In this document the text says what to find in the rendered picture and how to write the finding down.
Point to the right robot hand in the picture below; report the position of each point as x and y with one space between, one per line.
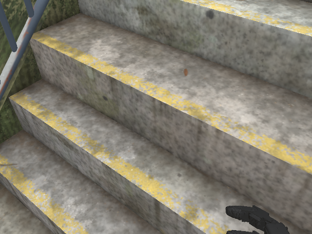
258 218

